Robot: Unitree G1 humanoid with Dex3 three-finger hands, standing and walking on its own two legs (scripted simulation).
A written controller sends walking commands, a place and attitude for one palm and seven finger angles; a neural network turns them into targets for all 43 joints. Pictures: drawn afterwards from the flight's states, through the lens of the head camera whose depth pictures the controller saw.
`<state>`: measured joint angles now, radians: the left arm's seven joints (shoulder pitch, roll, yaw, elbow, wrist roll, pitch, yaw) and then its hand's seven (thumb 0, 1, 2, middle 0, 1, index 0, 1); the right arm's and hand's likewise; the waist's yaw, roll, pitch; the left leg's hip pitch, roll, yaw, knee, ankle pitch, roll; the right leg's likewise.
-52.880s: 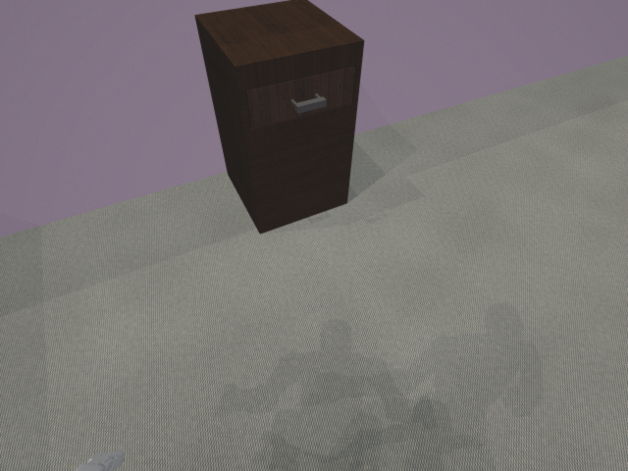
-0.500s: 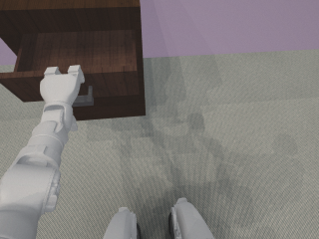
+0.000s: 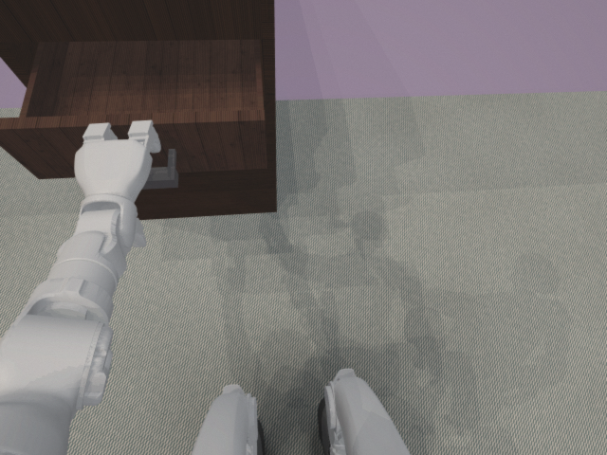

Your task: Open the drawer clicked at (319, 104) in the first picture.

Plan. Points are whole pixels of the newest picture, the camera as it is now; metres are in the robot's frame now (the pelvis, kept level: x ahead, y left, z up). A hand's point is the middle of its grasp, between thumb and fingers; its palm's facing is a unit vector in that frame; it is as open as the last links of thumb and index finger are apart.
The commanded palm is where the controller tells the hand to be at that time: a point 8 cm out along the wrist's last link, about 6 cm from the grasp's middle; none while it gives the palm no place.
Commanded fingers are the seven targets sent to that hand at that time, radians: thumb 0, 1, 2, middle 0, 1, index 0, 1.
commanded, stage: lower the fingers behind the handle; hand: left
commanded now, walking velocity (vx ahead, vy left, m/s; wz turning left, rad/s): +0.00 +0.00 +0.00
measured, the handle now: (142, 167) +0.54 +0.21 -0.07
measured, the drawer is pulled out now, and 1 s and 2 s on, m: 0.16 0.16 0.17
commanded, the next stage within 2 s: lift the fingers back up to retry in 1.26 s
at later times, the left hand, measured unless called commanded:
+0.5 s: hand (141, 191) +0.50 +0.21 -0.07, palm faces -0.05 +0.02 -1.00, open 13.7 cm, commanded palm +0.49 +0.20 -0.02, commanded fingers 0.00 -0.50 0.30 -0.30 -1.20 -0.30 -1.20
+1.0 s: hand (142, 191) +0.50 +0.21 -0.07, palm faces -0.03 +0.04 -1.00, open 13.9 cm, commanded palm +0.48 +0.20 -0.05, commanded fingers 0.00 -0.50 0.30 -0.30 -1.20 -0.30 -1.20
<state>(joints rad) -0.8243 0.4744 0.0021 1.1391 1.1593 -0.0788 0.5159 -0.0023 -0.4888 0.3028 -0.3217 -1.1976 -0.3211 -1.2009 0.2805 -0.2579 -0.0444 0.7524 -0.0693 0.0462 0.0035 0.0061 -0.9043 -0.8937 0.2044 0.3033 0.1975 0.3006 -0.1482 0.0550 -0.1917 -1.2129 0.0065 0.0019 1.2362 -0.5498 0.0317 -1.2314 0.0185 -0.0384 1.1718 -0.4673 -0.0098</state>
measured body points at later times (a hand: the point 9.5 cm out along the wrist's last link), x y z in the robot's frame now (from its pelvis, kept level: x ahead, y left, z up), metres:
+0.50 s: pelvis -0.01 -0.01 -0.03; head +0.17 -0.01 +0.39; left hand +0.50 +0.21 -0.02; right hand +0.01 -0.28 -0.16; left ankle +0.00 +0.10 -0.63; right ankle +0.03 -0.12 -0.63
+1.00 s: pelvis -0.03 -0.01 -0.05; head +0.16 -0.01 +0.36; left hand +0.50 +0.21 -0.02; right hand +0.00 -0.28 -0.19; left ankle +0.00 +0.10 -0.63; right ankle +0.03 -0.12 -0.63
